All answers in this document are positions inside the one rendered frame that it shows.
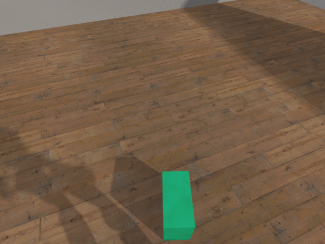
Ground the carton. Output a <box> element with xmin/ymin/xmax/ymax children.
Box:
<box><xmin>162</xmin><ymin>171</ymin><xmax>196</xmax><ymax>240</ymax></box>

